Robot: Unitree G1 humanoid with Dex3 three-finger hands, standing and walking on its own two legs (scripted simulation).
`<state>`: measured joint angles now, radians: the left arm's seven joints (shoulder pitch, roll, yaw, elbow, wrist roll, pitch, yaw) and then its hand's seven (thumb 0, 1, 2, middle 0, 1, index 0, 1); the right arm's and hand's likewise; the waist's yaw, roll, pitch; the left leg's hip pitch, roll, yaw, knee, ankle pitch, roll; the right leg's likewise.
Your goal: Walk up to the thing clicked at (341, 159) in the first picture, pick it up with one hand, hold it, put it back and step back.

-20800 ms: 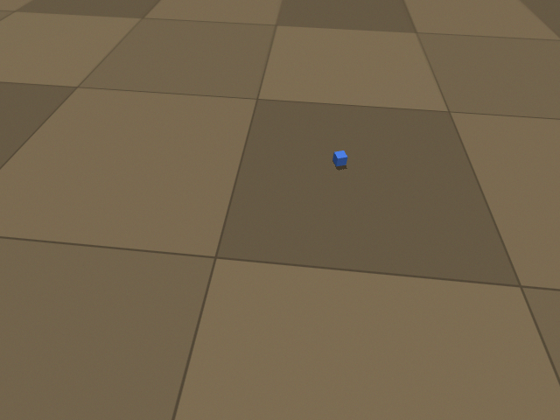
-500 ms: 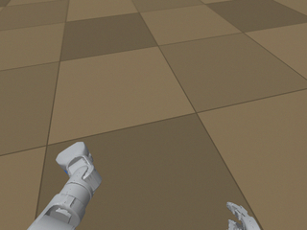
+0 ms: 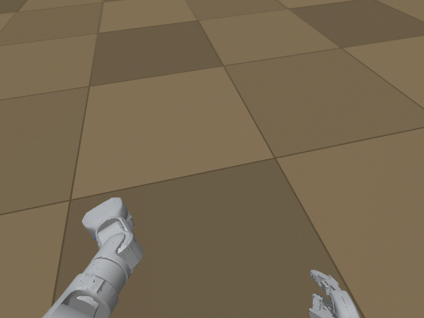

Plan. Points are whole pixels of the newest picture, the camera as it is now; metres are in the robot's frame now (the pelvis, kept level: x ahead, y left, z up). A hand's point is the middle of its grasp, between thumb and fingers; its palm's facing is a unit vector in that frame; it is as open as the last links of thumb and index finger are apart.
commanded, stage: hold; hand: left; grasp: from above
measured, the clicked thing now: (114, 239) +0.29 +0.25 -0.07
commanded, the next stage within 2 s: crouch in 0.04 s
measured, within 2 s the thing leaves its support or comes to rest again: neither
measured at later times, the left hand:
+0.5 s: hand (127, 252) +0.27 +0.23 -0.10, palm faces -0.39 -0.29 -0.87, open 5.9 cm
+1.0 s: hand (157, 262) +0.34 +0.22 -0.35, palm faces -0.30 -0.31 -0.90, open 5.6 cm
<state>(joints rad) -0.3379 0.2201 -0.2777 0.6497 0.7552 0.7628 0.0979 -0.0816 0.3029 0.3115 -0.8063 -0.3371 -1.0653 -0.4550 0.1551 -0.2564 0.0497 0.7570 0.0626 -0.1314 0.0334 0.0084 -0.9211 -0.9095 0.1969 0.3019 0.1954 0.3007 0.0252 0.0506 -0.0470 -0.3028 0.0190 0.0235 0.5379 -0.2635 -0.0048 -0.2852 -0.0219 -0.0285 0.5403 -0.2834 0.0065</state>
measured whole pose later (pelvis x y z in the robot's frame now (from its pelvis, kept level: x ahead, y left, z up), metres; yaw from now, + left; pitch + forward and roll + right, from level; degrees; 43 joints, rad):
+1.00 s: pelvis -0.06 +0.00 -0.21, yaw -3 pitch +34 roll -3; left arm -0.92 0.32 0.13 1.47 0.69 0.46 0.63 -0.13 0.35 0.22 -0.84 -0.28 -1.21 -0.39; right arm 0.15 -0.23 0.00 0.90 -0.08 -0.18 0.13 0.00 -0.90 -0.90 0.20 0.30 0.20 0.30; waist -0.17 0.03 -0.19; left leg -1.65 0.07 -0.03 1.64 -0.59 0.00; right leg -1.61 0.01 -0.04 1.60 -0.58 0.00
